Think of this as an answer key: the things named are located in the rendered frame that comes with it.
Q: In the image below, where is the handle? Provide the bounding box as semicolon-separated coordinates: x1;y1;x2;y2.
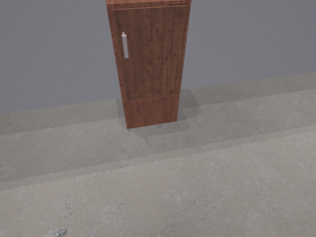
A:
121;32;128;58

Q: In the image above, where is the left robot hand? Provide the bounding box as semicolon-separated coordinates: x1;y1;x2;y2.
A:
42;227;68;237

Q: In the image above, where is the cupboard door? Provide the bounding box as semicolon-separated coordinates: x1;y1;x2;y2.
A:
112;5;189;101

